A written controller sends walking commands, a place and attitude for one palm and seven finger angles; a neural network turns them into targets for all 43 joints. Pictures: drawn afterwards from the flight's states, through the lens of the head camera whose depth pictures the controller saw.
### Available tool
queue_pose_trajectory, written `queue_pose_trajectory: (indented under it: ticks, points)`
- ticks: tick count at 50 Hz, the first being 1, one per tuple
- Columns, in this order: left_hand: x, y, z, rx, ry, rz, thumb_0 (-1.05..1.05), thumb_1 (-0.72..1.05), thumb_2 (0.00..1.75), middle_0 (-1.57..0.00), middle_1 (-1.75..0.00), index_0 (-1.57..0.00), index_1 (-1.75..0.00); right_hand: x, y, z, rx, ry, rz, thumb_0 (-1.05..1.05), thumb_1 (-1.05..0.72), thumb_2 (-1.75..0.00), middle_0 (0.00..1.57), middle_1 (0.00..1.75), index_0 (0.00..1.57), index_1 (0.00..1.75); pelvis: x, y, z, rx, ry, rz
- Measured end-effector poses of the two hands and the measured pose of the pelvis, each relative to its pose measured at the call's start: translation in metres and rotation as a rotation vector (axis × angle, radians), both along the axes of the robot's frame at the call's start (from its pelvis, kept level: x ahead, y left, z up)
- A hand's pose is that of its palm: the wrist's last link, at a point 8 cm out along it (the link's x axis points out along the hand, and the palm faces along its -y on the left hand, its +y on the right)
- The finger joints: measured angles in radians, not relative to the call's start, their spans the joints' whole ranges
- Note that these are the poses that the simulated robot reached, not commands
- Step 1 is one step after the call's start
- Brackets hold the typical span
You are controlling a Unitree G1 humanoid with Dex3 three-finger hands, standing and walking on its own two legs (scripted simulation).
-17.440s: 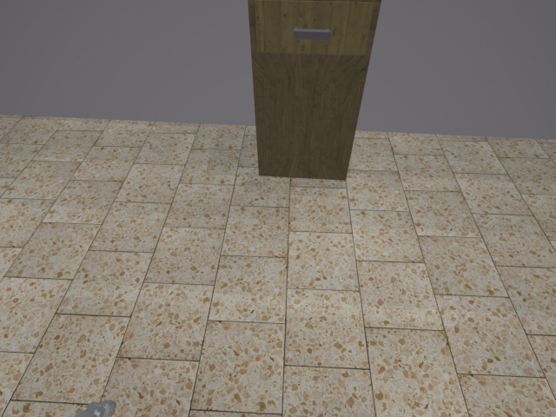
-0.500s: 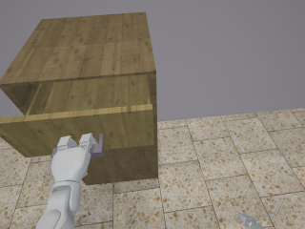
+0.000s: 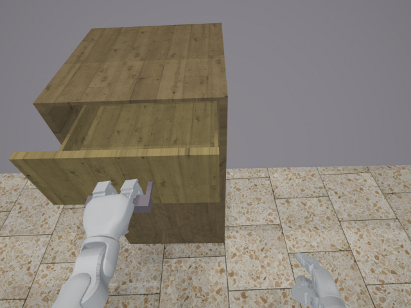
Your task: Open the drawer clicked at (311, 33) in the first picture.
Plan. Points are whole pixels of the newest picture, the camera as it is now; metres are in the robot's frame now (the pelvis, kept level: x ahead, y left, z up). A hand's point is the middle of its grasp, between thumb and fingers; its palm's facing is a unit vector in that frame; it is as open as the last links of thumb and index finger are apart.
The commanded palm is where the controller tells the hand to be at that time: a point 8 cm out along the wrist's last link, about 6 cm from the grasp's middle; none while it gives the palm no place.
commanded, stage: pull the drawer open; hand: left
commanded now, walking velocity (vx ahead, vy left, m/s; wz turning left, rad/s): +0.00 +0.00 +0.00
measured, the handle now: (122, 194) +0.34 +0.21 +0.02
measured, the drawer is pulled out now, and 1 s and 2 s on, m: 0.17 0.30 0.30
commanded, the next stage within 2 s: open the thumb to release the handle in 0.72 s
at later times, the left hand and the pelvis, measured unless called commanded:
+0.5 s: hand (106, 288) +0.16 +0.19 +0.01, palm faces +0.01 -0.15 -0.99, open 6.5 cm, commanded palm +0.10 +0.19 +0.06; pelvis +0.00 +0.00 -0.02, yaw -1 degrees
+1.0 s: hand (98, 292) +0.16 +0.20 +0.01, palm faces +0.06 -0.12 -0.99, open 6.6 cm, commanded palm +0.12 +0.20 +0.06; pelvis -0.01 -0.01 -0.03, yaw +1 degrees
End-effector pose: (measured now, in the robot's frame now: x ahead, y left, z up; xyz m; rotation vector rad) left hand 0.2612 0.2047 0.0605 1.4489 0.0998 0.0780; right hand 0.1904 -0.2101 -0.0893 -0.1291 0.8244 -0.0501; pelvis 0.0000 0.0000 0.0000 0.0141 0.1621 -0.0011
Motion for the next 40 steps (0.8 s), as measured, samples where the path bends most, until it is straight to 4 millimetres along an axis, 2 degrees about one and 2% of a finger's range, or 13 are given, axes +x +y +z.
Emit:
queue_pose_trajectory:
  ticks: [7,13,20,28,33,40]
  points:
    - [-0.031,0.0,0.0,-0.028,-0.005,-0.015,0.05,0.66,0.72,-0.21,-1.35,-0.35,-1.26,-0.023,-0.029,-0.003,-0.035,0.04,-0.049,0.01,-0.91,-0.9,0.2,0.3,0.2,0.3,0.005,0.0,-0.001,0.005,0.012,-0.024]
    - [-0.065,-0.001,-0.001,-0.034,-0.019,-0.023,0.05,0.66,0.74,-0.21,-1.35,-0.34,-1.26,-0.023,-0.039,-0.01,-0.053,0.056,-0.038,0.01,-0.91,-0.9,0.19,0.3,0.2,0.3,0.007,0.002,-0.007,0.004,0.024,-0.024]
    - [-0.098,-0.004,-0.001,-0.031,-0.025,-0.015,0.05,0.64,0.75,-0.22,-1.35,-0.35,-1.27,-0.001,-0.02,-0.016,0.0,0.0,0.028,0.01,-0.91,-0.9,0.19,0.3,0.2,0.3,0.005,0.003,-0.016,0.005,0.029,-0.017]
    - [-0.133,-0.008,0.0,-0.032,-0.01,0.011,0.06,0.63,0.75,-0.23,-1.33,-0.36,-1.28,0.022,0.011,-0.01,0.073,-0.089,0.132,0.01,-0.91,-0.9,0.19,0.3,0.2,0.3,-0.002,-0.001,-0.022,0.008,0.021,-0.011]
    - [-0.134,-0.008,0.0,-0.035,-0.016,0.014,0.06,0.64,0.75,-0.21,-1.29,-0.35,-1.27,0.024,0.015,-0.005,0.083,-0.122,0.158,0.01,-0.91,-0.9,0.2,0.3,0.2,0.3,-0.005,-0.003,-0.024,0.009,0.022,-0.013]
    - [-0.134,-0.008,-0.001,-0.036,-0.02,0.011,0.06,0.64,0.75,-0.2,-1.28,-0.34,-1.27,0.014,0.0,-0.007,0.049,-0.104,0.135,0.01,-0.91,-0.9,0.2,0.3,0.2,0.3,-0.005,-0.004,-0.026,0.007,0.027,-0.018]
